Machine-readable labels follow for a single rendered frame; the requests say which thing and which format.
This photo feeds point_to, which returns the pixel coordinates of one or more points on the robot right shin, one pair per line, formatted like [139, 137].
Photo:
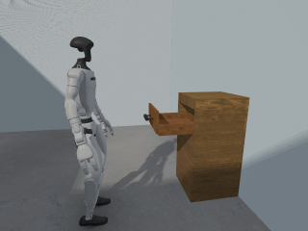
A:
[91, 193]

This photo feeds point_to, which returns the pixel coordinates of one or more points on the handle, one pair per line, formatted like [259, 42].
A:
[146, 117]

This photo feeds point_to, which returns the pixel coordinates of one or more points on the robot shin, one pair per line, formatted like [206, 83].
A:
[91, 193]
[102, 174]

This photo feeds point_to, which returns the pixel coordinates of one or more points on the left robot hand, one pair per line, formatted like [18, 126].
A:
[105, 123]

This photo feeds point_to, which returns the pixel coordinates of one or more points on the drawer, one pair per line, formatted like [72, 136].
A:
[170, 124]

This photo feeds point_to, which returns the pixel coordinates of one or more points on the right robot hand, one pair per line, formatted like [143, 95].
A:
[84, 152]

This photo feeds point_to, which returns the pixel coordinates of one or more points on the right robot forearm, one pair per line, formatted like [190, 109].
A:
[75, 123]

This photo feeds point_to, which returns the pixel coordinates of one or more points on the right robot upper arm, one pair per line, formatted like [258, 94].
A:
[75, 77]

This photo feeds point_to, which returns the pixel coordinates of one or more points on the cabinet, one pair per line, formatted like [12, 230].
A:
[209, 161]

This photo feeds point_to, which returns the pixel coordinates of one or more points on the left robot forearm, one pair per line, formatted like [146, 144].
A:
[97, 112]

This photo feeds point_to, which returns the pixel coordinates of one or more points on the robot left shin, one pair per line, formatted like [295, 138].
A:
[102, 174]

